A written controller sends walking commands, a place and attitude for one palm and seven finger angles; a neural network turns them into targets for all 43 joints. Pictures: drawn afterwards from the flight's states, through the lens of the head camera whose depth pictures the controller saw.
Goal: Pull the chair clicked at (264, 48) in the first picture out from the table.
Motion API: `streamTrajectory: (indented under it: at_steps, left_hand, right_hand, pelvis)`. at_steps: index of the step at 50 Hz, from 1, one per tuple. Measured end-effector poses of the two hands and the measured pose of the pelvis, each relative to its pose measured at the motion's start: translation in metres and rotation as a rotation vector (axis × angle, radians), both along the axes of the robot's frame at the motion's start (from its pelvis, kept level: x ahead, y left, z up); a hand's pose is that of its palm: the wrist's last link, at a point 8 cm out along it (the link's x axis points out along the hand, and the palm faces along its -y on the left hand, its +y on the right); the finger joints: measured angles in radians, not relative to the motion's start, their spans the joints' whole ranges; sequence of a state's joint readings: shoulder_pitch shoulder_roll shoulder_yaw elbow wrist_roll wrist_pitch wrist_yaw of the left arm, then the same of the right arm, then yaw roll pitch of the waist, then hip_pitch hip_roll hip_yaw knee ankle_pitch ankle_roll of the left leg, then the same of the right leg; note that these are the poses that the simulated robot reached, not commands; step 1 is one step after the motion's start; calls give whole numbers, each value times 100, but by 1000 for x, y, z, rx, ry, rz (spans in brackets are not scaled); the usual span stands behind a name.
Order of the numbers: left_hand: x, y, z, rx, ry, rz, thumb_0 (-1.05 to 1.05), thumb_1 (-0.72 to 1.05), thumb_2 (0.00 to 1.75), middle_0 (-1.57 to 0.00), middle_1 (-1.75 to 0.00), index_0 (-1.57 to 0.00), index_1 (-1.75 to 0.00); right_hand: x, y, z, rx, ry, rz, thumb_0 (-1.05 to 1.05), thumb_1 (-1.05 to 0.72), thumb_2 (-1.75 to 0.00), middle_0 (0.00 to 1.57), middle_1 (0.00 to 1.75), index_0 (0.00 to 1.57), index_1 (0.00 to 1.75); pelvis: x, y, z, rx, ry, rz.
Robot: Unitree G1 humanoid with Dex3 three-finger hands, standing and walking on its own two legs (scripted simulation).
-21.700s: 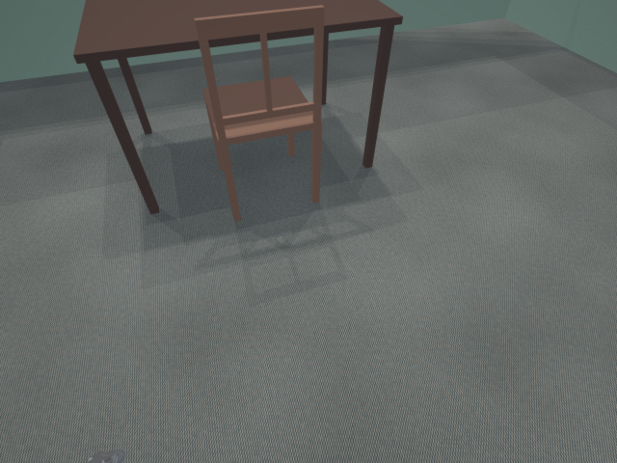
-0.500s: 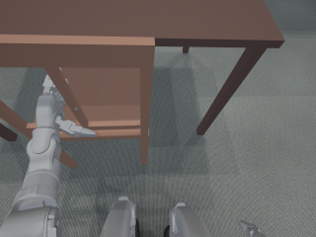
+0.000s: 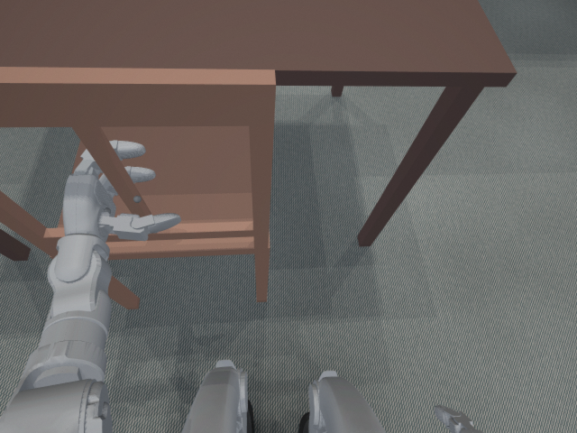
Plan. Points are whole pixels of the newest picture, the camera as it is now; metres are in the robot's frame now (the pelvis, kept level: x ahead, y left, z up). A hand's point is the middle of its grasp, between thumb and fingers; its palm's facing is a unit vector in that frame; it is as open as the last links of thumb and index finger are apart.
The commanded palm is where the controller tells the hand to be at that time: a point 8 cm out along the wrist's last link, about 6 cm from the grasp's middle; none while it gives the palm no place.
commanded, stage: hook a spindle and tug to test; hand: left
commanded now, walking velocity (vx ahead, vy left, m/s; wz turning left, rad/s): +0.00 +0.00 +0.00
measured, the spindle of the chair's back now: (125, 187) +0.45 +0.23 +0.01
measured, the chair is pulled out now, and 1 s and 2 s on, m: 0.00 0.02 0.13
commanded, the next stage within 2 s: step backward, pulling the chair out in 0.92 s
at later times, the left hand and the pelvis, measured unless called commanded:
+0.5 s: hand (136, 198) +0.42 +0.20 +0.03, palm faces +0.09 -1.00 -0.02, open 5.1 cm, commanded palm +0.37 +0.25 +0.03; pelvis +0.01 +0.00 +0.01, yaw -1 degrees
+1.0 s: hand (137, 215) +0.39 +0.20 +0.03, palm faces +0.07 -1.00 -0.02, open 5.4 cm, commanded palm +0.36 +0.24 +0.03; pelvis +0.04 +0.01 +0.02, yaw -1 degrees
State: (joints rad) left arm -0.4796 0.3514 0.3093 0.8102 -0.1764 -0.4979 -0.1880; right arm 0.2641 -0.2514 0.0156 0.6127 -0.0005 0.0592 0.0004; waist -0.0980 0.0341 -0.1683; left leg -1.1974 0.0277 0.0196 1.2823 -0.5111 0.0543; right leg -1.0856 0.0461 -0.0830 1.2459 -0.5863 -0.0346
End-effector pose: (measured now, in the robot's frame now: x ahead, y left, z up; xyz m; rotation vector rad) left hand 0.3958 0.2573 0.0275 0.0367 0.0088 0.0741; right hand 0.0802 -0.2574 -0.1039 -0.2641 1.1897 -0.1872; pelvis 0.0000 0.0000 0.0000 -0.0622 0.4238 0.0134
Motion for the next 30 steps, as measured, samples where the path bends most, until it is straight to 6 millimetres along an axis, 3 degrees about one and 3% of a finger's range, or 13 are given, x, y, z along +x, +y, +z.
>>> streamTrajectory:
  at_steps: [7,18,30]
  left_hand:
    - [0,1,1,-4,7,6,0,21,60,-48,-138,-43,-138]
    - [0,1,1,-6,4,0,1,74,83,-49,-144,-45,-145]
    - [-4,-1,2,-17,24,12,1,78,79,-41,-145,-39,-145]
  right_hand:
    - [1,-2,2,-2,0,-4,1,-90,-90,21,30,21,30]
    - [8,-2,4,-2,-9,-2,1,-90,-90,21,30,21,30]
    - [21,4,14,24,-51,-21,1,-90,-90,21,30,21,30]
  pelvis:
    - [3,-1,2,1,1,0]
    - [6,0,2,1,2,-1]
    - [17,4,10,4,4,-18]
